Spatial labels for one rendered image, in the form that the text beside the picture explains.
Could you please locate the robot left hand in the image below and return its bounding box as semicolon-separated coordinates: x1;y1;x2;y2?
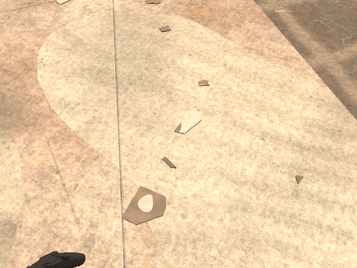
26;251;85;268

